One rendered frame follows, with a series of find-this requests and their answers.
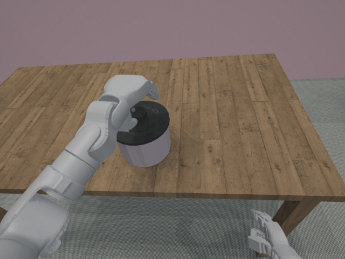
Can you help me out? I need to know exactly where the pot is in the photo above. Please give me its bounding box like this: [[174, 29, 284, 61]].
[[117, 127, 171, 167]]

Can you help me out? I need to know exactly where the left robot forearm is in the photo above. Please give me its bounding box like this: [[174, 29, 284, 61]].
[[0, 92, 130, 236]]

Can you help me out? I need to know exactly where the knob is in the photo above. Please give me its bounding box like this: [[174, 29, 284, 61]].
[[130, 106, 147, 123]]

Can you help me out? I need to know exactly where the right robot forearm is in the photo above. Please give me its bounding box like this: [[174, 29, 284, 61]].
[[271, 244, 302, 259]]

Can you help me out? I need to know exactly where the right robot hand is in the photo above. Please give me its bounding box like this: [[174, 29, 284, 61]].
[[248, 209, 289, 259]]

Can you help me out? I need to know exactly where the left robot hand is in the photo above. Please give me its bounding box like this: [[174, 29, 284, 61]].
[[103, 74, 159, 132]]

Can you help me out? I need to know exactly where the robot left upper arm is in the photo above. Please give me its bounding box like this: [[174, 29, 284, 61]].
[[0, 193, 71, 259]]

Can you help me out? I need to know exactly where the lid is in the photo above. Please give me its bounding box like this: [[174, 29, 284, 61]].
[[116, 101, 170, 146]]

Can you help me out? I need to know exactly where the table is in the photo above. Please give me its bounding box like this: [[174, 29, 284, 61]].
[[0, 53, 345, 257]]

